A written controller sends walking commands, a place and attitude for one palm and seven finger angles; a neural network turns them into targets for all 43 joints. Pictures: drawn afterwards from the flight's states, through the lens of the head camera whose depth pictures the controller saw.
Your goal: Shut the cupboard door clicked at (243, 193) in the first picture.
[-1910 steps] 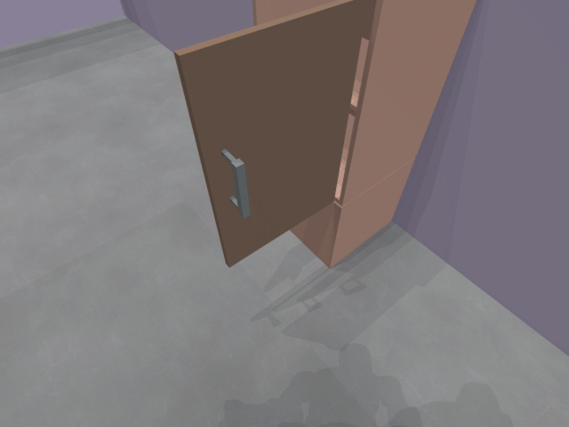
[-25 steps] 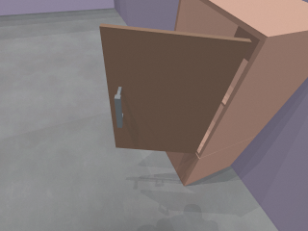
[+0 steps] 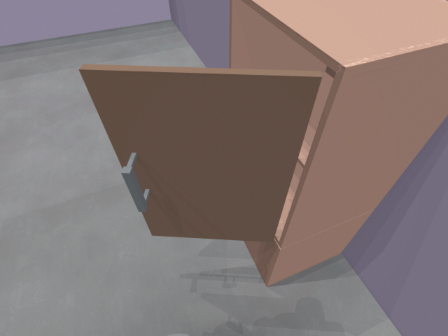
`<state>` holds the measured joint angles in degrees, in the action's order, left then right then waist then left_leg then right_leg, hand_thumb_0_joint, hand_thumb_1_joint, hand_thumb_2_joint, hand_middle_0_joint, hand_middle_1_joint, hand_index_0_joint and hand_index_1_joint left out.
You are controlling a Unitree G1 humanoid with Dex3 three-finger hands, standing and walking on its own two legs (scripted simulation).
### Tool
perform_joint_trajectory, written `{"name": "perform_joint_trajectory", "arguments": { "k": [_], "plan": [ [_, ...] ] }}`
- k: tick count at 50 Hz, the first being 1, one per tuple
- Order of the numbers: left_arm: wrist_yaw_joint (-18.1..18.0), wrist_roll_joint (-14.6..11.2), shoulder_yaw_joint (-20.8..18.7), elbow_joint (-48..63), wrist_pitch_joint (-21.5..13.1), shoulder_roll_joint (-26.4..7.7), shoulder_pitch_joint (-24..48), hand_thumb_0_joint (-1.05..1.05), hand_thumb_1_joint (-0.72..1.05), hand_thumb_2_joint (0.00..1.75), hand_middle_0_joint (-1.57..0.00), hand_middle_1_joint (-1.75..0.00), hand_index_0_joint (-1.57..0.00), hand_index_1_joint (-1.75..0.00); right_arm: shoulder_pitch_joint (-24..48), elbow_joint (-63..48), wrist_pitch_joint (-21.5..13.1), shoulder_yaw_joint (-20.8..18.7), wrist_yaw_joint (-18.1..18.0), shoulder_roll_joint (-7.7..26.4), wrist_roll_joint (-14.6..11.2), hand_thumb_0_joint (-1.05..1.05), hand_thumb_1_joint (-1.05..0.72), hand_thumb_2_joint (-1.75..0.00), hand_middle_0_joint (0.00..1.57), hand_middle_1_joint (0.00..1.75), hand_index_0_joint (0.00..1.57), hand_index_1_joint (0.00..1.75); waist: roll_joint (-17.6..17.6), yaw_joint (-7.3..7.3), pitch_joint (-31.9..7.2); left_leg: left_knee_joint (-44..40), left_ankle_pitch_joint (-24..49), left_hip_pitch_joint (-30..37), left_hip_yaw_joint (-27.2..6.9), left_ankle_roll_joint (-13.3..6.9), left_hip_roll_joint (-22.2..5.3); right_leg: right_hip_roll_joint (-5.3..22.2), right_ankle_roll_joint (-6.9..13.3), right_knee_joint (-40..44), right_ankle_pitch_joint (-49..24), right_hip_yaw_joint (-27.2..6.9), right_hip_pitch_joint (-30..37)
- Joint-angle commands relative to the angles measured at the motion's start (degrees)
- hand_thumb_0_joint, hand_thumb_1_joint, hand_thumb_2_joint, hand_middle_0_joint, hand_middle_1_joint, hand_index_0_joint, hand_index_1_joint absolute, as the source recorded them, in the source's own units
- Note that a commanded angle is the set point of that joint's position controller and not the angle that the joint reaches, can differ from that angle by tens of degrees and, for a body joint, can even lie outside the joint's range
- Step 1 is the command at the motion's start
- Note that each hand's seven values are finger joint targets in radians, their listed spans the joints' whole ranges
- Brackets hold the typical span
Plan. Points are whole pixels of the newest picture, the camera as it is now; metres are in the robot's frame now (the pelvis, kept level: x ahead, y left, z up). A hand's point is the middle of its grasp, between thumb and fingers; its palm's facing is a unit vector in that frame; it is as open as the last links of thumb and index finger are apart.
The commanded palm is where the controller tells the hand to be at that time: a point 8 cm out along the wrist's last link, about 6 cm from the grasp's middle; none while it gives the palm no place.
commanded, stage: come to a stop and stand still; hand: left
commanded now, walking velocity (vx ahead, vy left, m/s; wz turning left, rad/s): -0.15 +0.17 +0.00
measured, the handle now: (138, 184) +0.43 +0.23 -0.03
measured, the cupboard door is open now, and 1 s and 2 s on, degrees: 64 64 64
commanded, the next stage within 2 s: look again from close up in 0.88 s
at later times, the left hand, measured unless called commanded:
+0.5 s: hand out of the picture +0.00 +0.30 -0.18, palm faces +0.02 -0.96 -0.28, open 7.4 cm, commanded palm none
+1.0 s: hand out of the picture +0.01 +0.29 -0.18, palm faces -0.04 -0.98 -0.20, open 7.4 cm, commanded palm none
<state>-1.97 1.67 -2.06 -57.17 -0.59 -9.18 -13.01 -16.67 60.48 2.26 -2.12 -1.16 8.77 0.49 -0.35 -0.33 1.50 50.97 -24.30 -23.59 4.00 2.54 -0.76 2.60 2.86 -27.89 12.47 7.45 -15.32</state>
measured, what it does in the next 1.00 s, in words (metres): steps to the left: left foot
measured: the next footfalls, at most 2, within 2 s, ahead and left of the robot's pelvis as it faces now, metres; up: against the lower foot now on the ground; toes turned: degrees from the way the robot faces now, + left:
left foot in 0.24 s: +0.04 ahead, +0.16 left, +0.00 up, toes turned +1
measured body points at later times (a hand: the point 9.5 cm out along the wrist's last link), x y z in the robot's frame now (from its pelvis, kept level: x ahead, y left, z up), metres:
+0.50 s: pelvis -0.03 +0.09 -0.02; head -0.03 +0.09 +0.43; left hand +0.00 +0.35 -0.16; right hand +0.07 -0.14 -0.15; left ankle +0.00 +0.15 -0.74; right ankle +0.02 -0.08 -0.73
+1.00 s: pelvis -0.03 +0.12 +0.00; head -0.02 +0.13 +0.45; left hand +0.01 +0.35 -0.16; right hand -0.02 -0.11 -0.16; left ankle +0.00 +0.15 -0.74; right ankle +0.00 -0.05 -0.74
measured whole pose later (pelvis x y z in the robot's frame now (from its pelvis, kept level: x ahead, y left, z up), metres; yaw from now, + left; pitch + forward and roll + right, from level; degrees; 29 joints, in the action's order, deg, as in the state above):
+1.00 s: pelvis -0.03 +0.12 +0.00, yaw -2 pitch -1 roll +0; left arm -2.5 1.5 0.3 -56.2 0.7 -9.7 -16.9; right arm -15.1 59.4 0.0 -1.2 -0.6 9.4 0.6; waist -0.6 0.7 2.3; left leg 26.1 -12.3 -13.3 6.4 -6.9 4.8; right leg 3.9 -2.1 -27.5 12.0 -0.9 -14.5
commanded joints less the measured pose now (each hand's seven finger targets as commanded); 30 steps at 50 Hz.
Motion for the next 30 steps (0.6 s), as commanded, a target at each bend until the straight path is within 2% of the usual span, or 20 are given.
{"name": "perform_joint_trajectory", "arguments": {
  "k": [1,3,6,8,9,10,11,12,13,14,15,16,17,18,20,22,23,25,27,30],
  "plan": [
    [-1.36,-0.22,-3.14,1.2,-0.02,-11.4,-7.36,0.0,0.9,0.9,-0.2,-0.3,-0.2,-0.3,0.63,-4.73,0.44,-1.07,0.23,3.19,0.4,0.0,-0.9,-0.9,0.2,0.3,0.2,0.3,-5.68,-2.88,-2.46,3.8,-0.93,-6.2,-3.36,0.54,-0.29,20.33,10.83,7.09,-36.6,-15.64,8.65],
    [-1.46,0.02,-3.3,1.49,0.17,-11.33,-6.56,0.0,0.9,0.9,-0.2,-0.3,-0.2,-0.3,1.63,-5.81,0.68,-1.32,0.41,3.24,0.38,0.0,-0.9,-0.9,0.2,0.3,0.2,0.3,-7.24,-2.63,-3.22,2.77,-0.67,-5.51,-4.1,0.48,-0.18,19.82,10.63,6.71,-35.19,-15.02,8.36],
    [-1.17,0.43,-3.42,2.73,0.71,-11.49,-4.38,0.0,0.9,0.9,-0.2,-0.3,-0.2,-0.3,1.96,-6.74,0.42,-1.4,0.58,2.72,0.08,0.0,-0.9,-0.9,0.2,0.3,0.2,0.3,-9.2,-1.93,-3.16,-3.31,-0.32,-0.47,-3.56,-0.12,0.03,18.59,9.59,6.89,-26.29,-14.62,3.77],
    [-0.71,0.47,-3.39,3.23,1.11,-11.55,-2.76,0.0,0.9,0.9,-0.2,-0.3,-0.2,-0.3,0.08,-6.32,-0.21,-1.38,0.54,2.36,-0.08,0.0,-0.9,-0.9,0.2,0.3,0.2,0.3,-9.74,-0.62,-3.74,-12.18,3.71,5.87,-1.69,-0.59,0.93,16.37,7.43,5.83,-17.12,-13.86,0.61],
    [-0.53,0.22,-3.36,3.31,1.41,-11.34,-2.09,0.0,0.9,0.9,-0.2,-0.3,-0.2,-0.3,-2.16,-5.64,-0.56,-1.33,0.47,2.13,-0.09,0.0,-0.9,-0.9,0.2,0.3,0.2,0.3,-9.7,0.51,-4.13,-18.79,8.67,11.38,-0.39,-0.88,1.52,14.38,5.49,4.61,-10.96,-12.61,-2.52],
    [-1.45,-0.15,-0.18,6.23,0.38,-14.74,0.43,0.0,0.9,0.9,-0.2,-0.3,-0.2,-0.3,1.67,-10.47,-0.8,-1.22,0.97,8.36,1.0,0.0,-0.9,-0.9,0.2,0.3,0.2,0.3,9.09,4.34,2.31,-26.61,12.95,13.19,-5.9,-2.77,1.34,9.54,2.51,-2.0,-9.58,-14.09,-3.27],
    [-1.35,-0.36,-0.7,8.07,1.22,-12.13,-1.62,0.0,0.9,0.9,-0.2,-0.3,-0.2,-0.3,2.39,-11.63,-1.74,-2.71,0.82,7.32,1.01,0.0,-0.9,-0.9,0.2,0.3,0.2,0.3,12.57,1.97,-6.22,-25.3,7.73,12.19,-5.9,-2.96,-3.27,6.61,0.51,-5.64,8.83,-7.14,-4.71],
    [-1.04,-0.21,-0.32,7.76,1.5,-9.23,-2.84,0.0,0.9,0.9,-0.2,-0.3,-0.2,-0.3,6.38,-13.27,-1.76,-3.28,0.62,10.18,1.49,0.0,-0.9,-0.9,0.2,0.3,0.2,0.3,19.19,0.96,-6.78,-28.95,3.65,8.06,-11.56,-4.74,-7.51,2.19,-0.68,-7.76,10.89,-4.53,-4.9],
    [-0.86,-0.31,-0.15,7.84,1.13,-9.06,-4.34,0.0,0.9,0.9,-0.2,-0.3,-0.2,-0.3,8.78,-15.43,-1.06,-2.97,0.43,11.19,1.42,0.0,-0.9,-0.9,0.2,0.3,0.2,0.3,13.37,-0.54,-4.51,-29.39,-0.12,2.17,-11.36,-6.1,-7.27,0.64,-1.19,-7.24,8.51,-3.89,0.06],
    [-0.65,-0.52,-0.46,8.02,0.37,-7.84,-7.09,0.0,0.9,0.9,-0.2,-0.3,-0.2,-0.3,9.53,-16.41,-0.85,-2.87,0.17,10.96,1.7,0.0,-0.9,-0.9,0.2,0.3,0.2,0.3,3.68,-2.27,-3.54,-25.65,-0.69,-1.91,-6.62,-5.27,-5.74,1.04,-1.9,-5.06,7.24,-4.06,3.92],
    [-0.61,0.17,-0.12,7.31,1.02,-9.23,-7.03,0.0,0.9,0.9,-0.2,-0.3,-0.2,-0.3,9.97,-16.37,-1.18,-2.35,0.82,10.09,1.37,0.0,-0.9,-0.9,0.2,0.3,0.2,0.3,3.68,-1.74,-2.56,-22.55,-3.31,-3.18,-7.5,-4.95,-2.55,3.62,-0.74,-2.54,11.78,-8.17,1.51],
    [-0.74,0.47,-0.5,7.87,1.56,-10.82,-5.72,0.0,0.9,0.9,-0.2,-0.3,-0.2,-0.3,9.18,-16.48,-0.78,-2.18,1.12,8.36,1.21,0.0,-0.9,-0.9,0.2,0.3,0.2,0.3,0.1,-0.65,0.73,-19.89,-5.64,-2.69,-6.35,-4.3,-0.59,5.24,0.02,0.42,17.77,-11.36,-4.75],
    [-0.85,0.61,-0.8,8.99,1.74,-11.17,-4.16,0.0,0.9,0.9,-0.2,-0.3,-0.2,-0.3,6.84,-16.36,-0.6,-2.2,1.19,8.51,1.14,0.0,-0.9,-0.9,0.2,0.3,0.2,0.3,-3.13,0.9,2.83,-18.84,-6.18,-1.47,-6.11,-4.19,-0.57,6.21,0.52,2.48,21.28,-12.97,-9.69],
    [-0.92,0.58,-0.86,9.71,1.75,-10.86,-2.69,0.0,0.9,0.9,-0.2,-0.3,-0.2,-0.3,4.76,-15.82,-0.67,-2.34,1.15,8.55,1.2,0.0,-0.9,-0.9,0.2,0.3,0.2,0.3,-4.69,1.85,4.1,-18.05,-5.68,0.32,-6.63,-4.39,-0.94,6.33,0.59,3.28,22.52,-12.73,-13.9],
    [-0.8,0.64,-0.63,11.0,1.86,-9.95,-1.98,0.0,0.9,0.9,-0.2,-0.3,-0.2,-0.3,1.98,-15.71,-1.07,-2.09,1.25,8.72,1.44,0.0,-0.9,-0.9,0.2,0.3,0.2,0.3,-3.64,2.6,5.11,-23.08,-7.17,0.74,-8.93,-5.37,-2.71,3.78,-0.29,0.42,21.63,-10.32,-15.54],
    [-0.69,0.19,-0.26,10.46,1.61,-7.37,-4.71,0.0,0.9,0.9,-0.2,-0.3,-0.2,-0.3,3.21,-16.09,-2.03,-2.41,0.97,11.04,1.38,0.0,-0.9,-0.9,0.2,0.3,0.2,0.3,8.08,1.54,2.66,-35.13,-12.37,-1.53,-17.84,-7.04,-8.89,-1.55,-2.6,-10.5,11.27,-3.48,-10.52],
    [-0.59,0.18,-0.19,9.49,1.54,-6.97,-6.42,0.0,0.9,0.9,-0.2,-0.3,-0.2,-0.3,4.91,-16.15,-2.36,-2.53,0.7,11.6,1.18,0.0,-0.9,-0.9,0.2,0.3,0.2,0.3,10.57,0.25,1.64,-37.04,-9.85,-1.9,-19.65,-8.22,-10.52,-1.21,-2.78,-13.59,8.67,-3.94,-7.83],
    [-0.3,0.29,0.02,8.56,1.37,-6.61,-8.22,0.0,0.9,0.9,-0.2,-0.3,-0.2,-0.3,5.7,-15.61,-2.71,-1.89,0.42,10.51,1.17,0.0,-0.9,-0.9,0.2,0.3,0.2,0.3,7.09,-1.15,-0.6,-35.05,-0.9,0.29,-17.22,-9.05,-10.05,-0.65,-2.6,-14.22,8.56,-5.91,-5.28],
    [-0.12,-0.02,-0.14,8.04,1.1,-6.71,-8.01,0.0,0.9,0.9,-0.2,-0.3,-0.2,-0.3,5.62,-14.47,-2.92,-1.64,0.2,9.71,0.97,0.0,-0.9,-0.9,0.2,0.3,0.2,0.3,3.8,-1.24,-0.85,-32.73,5.82,1.86,-15.03,-8.73,-9.37,-0.21,-2.72,-9.8,6.38,-6.42,-3.14],
    [-0.4,-0.31,0.0,7.37,-0.02,-7.35,-8.59,0.0,0.9,0.9,-0.2,-0.3,-0.2,-0.3,3.82,-12.45,-3.53,-0.96,0.14,7.76,0.51,0.0,-0.9,-0.9,0.2,0.3,0.2,0.3,1.57,-0.86,-2.25,-27.18,18.89,4.87,-10.71,-6.81,-5.8,1.76,-1.09,-1.38,-5.07,-10.06,1.21]
  ]
}}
